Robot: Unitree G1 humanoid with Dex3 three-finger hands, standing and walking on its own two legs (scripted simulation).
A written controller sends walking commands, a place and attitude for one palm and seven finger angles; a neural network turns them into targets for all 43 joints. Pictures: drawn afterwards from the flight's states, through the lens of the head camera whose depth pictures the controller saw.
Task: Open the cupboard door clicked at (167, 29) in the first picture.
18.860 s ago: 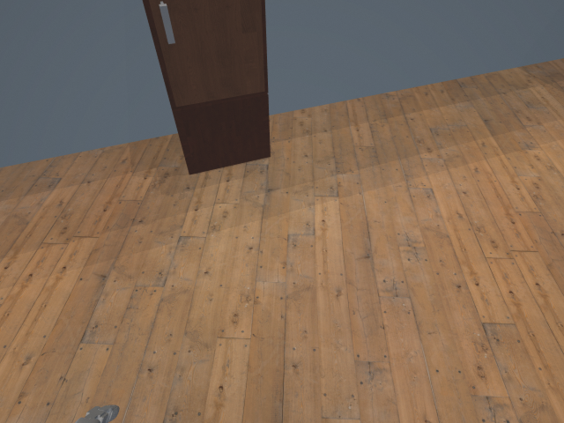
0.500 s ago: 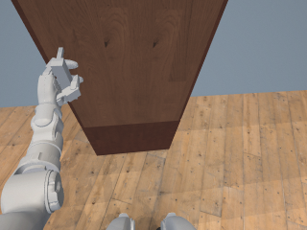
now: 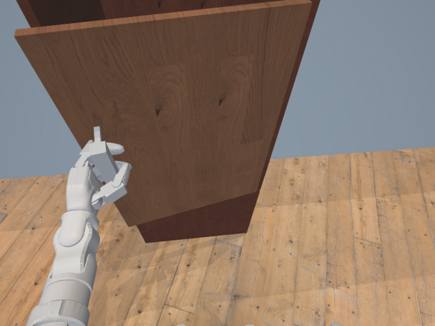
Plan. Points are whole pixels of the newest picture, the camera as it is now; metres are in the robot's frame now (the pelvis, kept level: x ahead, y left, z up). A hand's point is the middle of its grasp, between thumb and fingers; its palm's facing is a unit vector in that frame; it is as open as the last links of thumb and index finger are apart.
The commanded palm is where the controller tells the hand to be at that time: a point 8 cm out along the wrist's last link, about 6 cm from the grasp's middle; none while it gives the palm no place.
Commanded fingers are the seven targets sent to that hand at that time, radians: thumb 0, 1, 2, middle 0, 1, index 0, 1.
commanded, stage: pull the door open along its arc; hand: left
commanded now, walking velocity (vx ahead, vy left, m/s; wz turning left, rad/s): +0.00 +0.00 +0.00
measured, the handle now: (108, 160) +0.41 +0.21 +0.06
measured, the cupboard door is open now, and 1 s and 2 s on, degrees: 11 38 39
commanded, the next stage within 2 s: open thumb and fingers to let go in 0.48 s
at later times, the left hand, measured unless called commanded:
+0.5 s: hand (175, 252) +0.23 +0.07 +0.06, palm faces +0.44 -0.90 -0.01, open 6.2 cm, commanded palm +0.17 +0.12 +0.06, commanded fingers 0.00 0.90 0.90 -0.40 -1.35 -0.40 -1.35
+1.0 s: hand (180, 252) +0.24 +0.06 +0.06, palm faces +0.52 -0.86 -0.02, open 10.7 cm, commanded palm +0.18 +0.10 +0.06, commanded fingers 0.00 -0.50 0.30 -0.30 -1.20 -0.30 -1.20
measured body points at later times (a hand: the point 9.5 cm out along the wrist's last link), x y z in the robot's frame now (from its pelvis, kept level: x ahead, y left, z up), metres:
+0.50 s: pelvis +0.00 -0.04 +0.00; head +0.00 -0.05 +0.45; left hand +0.21 +0.12 +0.06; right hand +0.21 -0.22 -0.07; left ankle -0.01 +0.07 -0.69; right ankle -0.01 -0.09 -0.69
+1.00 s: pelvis -0.02 -0.08 +0.00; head +0.01 -0.11 +0.44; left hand +0.20 +0.11 +0.06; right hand +0.17 -0.29 -0.11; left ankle -0.01 +0.07 -0.69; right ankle -0.01 -0.09 -0.69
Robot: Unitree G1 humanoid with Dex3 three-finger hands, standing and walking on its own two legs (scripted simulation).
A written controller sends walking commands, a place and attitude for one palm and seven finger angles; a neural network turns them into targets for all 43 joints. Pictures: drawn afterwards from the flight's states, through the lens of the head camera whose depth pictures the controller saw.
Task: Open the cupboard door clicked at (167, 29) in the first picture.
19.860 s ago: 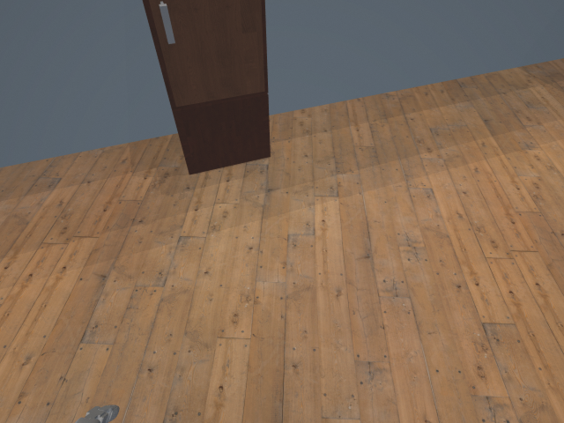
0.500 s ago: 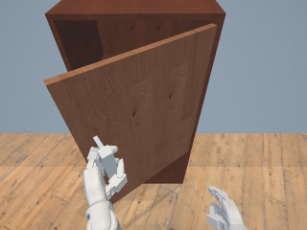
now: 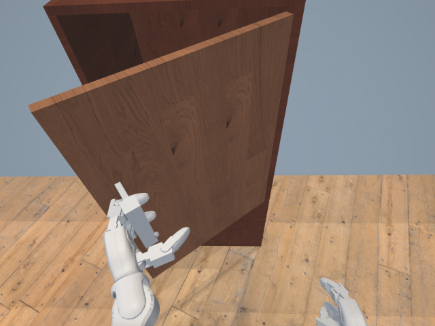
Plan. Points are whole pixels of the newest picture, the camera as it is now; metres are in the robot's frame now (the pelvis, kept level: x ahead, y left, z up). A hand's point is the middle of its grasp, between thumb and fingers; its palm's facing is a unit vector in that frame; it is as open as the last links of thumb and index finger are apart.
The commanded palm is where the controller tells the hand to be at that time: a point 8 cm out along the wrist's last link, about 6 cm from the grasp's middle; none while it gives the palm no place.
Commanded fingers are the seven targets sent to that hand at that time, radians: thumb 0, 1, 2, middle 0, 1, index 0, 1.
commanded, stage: open thumb and fingers to let go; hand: left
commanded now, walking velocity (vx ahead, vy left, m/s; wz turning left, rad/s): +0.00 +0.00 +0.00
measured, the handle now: (135, 214) +0.30 +0.16 +0.06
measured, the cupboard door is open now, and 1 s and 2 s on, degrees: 38 39 39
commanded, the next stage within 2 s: slide the hand sideways off the handle in 0.40 s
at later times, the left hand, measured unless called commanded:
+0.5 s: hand (153, 236) +0.26 +0.12 +0.06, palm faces +0.36 -0.93 +0.00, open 14.6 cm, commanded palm +0.22 +0.17 +0.06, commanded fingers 0.00 -0.50 0.30 -0.15 -0.30 -0.15 -0.30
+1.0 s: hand (137, 265) +0.22 +0.14 +0.06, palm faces -0.06 -1.00 +0.03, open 16.2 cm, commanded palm +0.19 +0.19 +0.06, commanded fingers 0.00 -0.50 0.30 -0.15 -0.30 -0.15 -0.30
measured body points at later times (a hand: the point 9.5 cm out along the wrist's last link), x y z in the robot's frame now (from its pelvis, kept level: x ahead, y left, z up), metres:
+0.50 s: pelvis +0.00 +0.03 +0.00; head +0.03 +0.01 +0.45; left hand +0.24 +0.17 +0.06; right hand +0.18 -0.19 -0.09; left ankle +0.02 +0.15 -0.69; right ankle +0.01 -0.01 -0.69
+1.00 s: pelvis +0.00 +0.09 -0.01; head +0.03 +0.08 +0.43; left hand +0.21 +0.19 +0.06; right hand +0.17 -0.13 -0.08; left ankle +0.02 +0.15 -0.69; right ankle +0.01 -0.01 -0.69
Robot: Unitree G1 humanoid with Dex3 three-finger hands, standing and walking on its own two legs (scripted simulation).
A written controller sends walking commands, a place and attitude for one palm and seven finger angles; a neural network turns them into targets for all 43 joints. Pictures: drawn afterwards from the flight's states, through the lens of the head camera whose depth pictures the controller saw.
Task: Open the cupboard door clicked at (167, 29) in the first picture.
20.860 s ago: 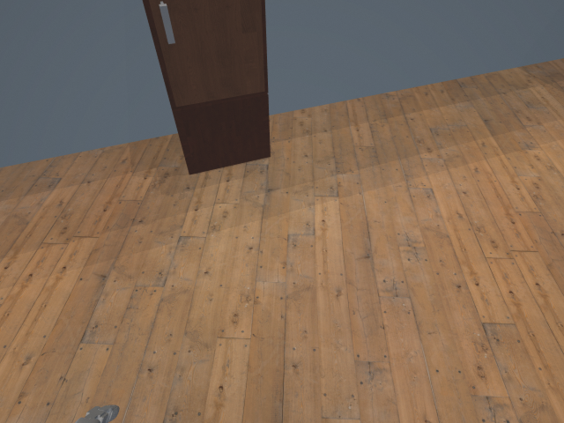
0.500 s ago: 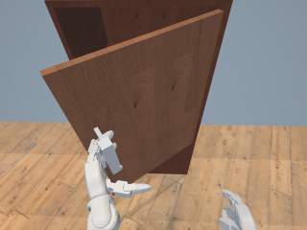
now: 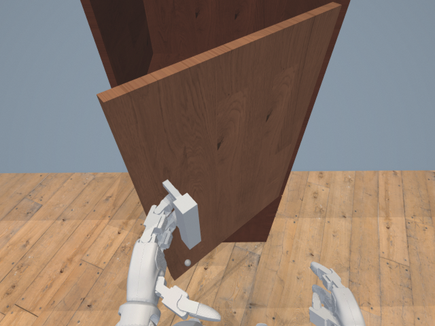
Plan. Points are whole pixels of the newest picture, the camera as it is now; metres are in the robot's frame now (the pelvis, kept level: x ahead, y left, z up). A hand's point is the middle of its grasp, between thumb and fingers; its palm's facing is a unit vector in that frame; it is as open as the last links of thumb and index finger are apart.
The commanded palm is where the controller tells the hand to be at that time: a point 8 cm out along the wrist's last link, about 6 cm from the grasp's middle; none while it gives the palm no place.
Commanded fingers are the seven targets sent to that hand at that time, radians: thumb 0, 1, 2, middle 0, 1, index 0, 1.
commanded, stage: slide the hand sideways off the handle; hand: left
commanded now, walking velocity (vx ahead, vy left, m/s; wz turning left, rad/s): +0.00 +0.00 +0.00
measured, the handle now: (180, 214) +0.29 +0.08 +0.08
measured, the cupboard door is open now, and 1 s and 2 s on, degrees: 39 39 39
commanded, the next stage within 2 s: draw the hand back to the body in 0.70 s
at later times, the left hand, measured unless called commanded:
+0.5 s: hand (157, 284) +0.18 +0.10 +0.07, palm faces +0.06 -1.00 +0.00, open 16.0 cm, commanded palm +0.14 +0.16 +0.08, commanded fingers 0.00 -0.50 0.30 -0.15 -0.30 -0.15 -0.30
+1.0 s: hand (130, 288) +0.17 +0.13 +0.10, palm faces +0.08 -0.99 -0.09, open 16.3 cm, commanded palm +0.13 +0.19 +0.11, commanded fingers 0.00 -0.50 0.30 -0.15 -0.30 -0.15 -0.30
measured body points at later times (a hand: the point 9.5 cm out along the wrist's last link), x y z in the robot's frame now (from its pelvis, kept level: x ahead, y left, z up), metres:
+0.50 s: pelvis +0.01 -0.01 +0.00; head +0.04 +0.00 +0.44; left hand +0.17 +0.16 +0.08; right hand +0.20 -0.22 -0.06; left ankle +0.01 +0.06 -0.67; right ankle +0.01 -0.10 -0.67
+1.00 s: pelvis +0.00 -0.03 -0.01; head +0.02 -0.04 +0.44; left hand +0.16 +0.19 +0.10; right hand +0.20 -0.25 -0.07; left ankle +0.01 +0.06 -0.67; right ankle +0.01 -0.10 -0.67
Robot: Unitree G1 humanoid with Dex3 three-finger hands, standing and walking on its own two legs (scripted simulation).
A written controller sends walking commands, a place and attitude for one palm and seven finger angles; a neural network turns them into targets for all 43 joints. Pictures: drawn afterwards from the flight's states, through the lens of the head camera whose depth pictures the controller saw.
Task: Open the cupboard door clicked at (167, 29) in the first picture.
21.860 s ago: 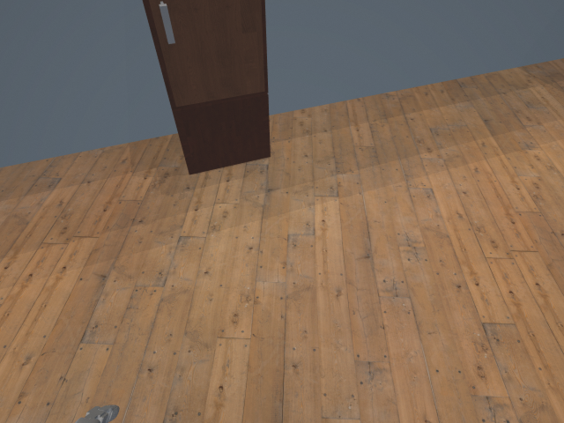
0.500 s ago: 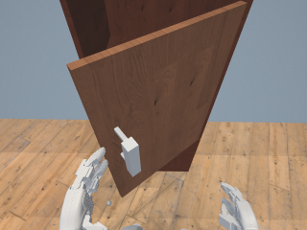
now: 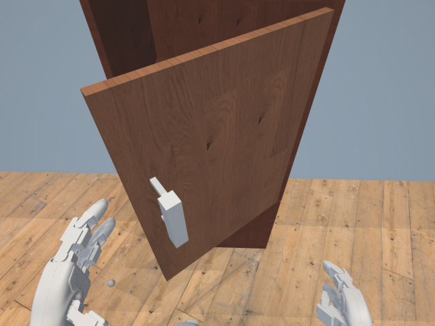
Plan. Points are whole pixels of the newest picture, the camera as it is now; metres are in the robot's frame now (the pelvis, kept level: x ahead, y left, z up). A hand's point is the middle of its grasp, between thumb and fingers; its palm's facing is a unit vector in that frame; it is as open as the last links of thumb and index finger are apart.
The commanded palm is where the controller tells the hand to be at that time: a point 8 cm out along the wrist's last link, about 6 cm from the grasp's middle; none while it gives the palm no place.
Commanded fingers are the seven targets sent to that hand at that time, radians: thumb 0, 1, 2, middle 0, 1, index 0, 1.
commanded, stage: draw the hand back to the body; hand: left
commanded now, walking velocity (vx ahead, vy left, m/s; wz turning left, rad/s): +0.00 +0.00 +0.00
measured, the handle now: (167, 212) +0.29 +0.11 +0.08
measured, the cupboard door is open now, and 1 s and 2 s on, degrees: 39 39 39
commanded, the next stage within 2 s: step back with the hand held close in 1.38 s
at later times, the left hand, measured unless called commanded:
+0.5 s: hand (47, 260) +0.18 +0.23 +0.15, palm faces +0.23 -0.92 -0.31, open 14.9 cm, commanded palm +0.14 +0.28 +0.18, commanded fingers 0.00 0.06 0.54 -0.17 -0.30 -0.17 -0.30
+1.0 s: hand out of the picture +0.22 +0.30 +0.23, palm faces +0.42 -0.82 -0.39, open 9.1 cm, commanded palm +0.17 +0.35 +0.25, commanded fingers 0.00 0.90 0.90 -0.20 -0.30 -0.20 -0.30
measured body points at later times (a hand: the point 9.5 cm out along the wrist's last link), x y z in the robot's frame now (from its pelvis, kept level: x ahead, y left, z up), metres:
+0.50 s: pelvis +0.01 +0.03 +0.04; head +0.00 +0.02 +0.49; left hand +0.16 +0.28 +0.17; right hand +0.20 -0.19 -0.02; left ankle +0.01 +0.09 -0.67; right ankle +0.01 -0.06 -0.67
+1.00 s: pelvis +0.03 +0.05 +0.07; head +0.01 +0.04 +0.52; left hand +0.19 +0.34 +0.25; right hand +0.21 -0.17 +0.00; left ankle +0.01 +0.09 -0.67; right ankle +0.01 -0.06 -0.67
